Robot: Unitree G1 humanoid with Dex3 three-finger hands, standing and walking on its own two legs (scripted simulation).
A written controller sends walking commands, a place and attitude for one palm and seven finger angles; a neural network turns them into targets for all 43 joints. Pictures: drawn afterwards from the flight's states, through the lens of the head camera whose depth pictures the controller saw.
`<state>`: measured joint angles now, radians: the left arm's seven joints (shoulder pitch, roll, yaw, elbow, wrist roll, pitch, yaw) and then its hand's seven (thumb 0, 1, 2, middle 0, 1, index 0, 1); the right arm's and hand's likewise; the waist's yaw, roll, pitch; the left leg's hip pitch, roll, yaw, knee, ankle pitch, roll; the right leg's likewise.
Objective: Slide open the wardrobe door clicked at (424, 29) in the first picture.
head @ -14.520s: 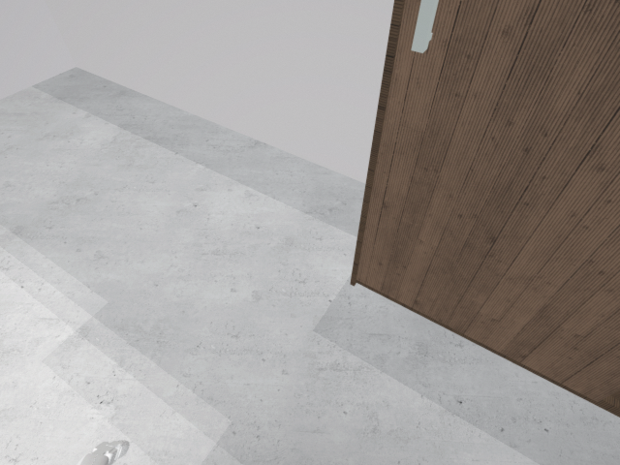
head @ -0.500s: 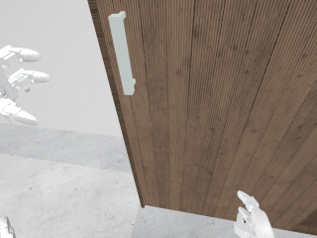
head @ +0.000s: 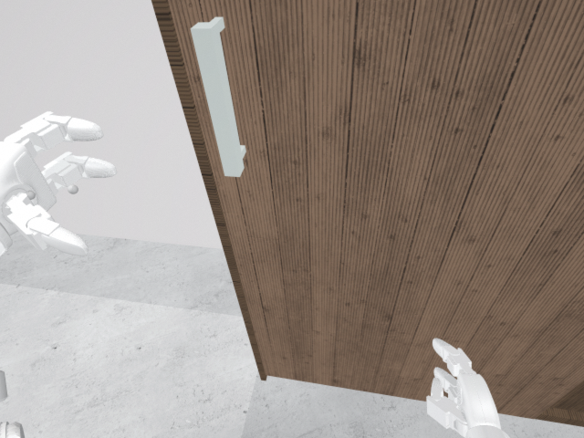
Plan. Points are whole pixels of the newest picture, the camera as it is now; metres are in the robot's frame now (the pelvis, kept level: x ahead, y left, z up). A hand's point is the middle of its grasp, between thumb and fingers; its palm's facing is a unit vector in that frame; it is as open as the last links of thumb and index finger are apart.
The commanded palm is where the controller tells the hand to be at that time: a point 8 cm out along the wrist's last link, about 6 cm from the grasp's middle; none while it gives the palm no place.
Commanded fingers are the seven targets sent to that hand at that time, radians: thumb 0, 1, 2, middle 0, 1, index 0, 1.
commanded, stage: move the hooked fingers beside the handle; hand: left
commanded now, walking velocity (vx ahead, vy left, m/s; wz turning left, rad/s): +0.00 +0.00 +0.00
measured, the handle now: (226, 102) +0.46 +0.15 +0.27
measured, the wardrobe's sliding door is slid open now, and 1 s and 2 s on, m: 0.00 0.00 0.00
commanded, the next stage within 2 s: none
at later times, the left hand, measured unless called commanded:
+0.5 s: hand (102, 158) +0.31 +0.25 +0.27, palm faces +0.00 -0.99 -0.10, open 14.0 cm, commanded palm +0.28 +0.29 +0.27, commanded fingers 0.00 -0.50 0.30 -0.30 -1.20 -0.30 -1.20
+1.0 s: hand (137, 145) +0.36 +0.23 +0.26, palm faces -0.01 -1.00 -0.09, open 14.0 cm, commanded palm +0.32 +0.28 +0.27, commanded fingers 0.00 -0.50 0.30 -0.30 -1.20 -0.30 -1.20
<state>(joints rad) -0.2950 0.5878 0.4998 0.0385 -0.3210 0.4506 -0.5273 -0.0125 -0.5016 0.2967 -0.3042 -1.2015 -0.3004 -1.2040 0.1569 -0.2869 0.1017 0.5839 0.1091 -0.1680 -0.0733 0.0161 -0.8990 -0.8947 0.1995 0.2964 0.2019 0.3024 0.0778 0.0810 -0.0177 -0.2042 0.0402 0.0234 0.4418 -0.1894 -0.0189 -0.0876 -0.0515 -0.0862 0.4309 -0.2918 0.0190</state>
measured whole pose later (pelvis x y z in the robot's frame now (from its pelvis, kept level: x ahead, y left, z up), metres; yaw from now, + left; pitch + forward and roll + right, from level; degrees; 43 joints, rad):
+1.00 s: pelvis +0.00 -0.01 +0.00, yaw -1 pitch -2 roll +0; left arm -0.57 0.52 0.38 0.30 -0.25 0.41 -0.41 -0.01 -0.50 0.30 -0.30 -1.20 -0.30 -1.20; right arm 0.18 -0.29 0.08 0.62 0.10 -0.14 -0.09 0.02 -0.90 -0.89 0.20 0.30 0.20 0.30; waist 0.04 0.07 -0.03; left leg -0.21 0.05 0.03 0.44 -0.19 -0.03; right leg -0.11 -0.04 -0.08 0.44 -0.30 0.01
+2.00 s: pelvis +0.01 -0.01 +0.00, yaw -2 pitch -2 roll +0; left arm -0.66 0.45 0.32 0.39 -0.22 0.39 -0.30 -0.01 -0.50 0.30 -0.30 -1.20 -0.30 -1.20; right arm 0.21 -0.28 0.07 0.64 0.10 -0.07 -0.10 0.01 -0.90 -0.89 0.20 0.30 0.20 0.30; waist 0.03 0.06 -0.04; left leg -0.19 0.05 0.04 0.41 -0.19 -0.03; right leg -0.10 -0.04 -0.06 0.42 -0.29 0.01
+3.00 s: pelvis +0.00 +0.00 +0.00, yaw -1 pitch -2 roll +0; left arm -0.67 0.43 0.30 0.33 -0.23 0.38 -0.29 -0.01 -0.50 0.30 -0.30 -1.20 -0.30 -1.20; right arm 0.21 -0.28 0.07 0.66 0.09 -0.08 -0.11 0.02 -0.90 -0.89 0.20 0.30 0.20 0.30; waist 0.03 0.05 -0.04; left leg -0.19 0.05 0.03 0.42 -0.18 -0.02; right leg -0.08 -0.04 -0.07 0.40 -0.28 0.01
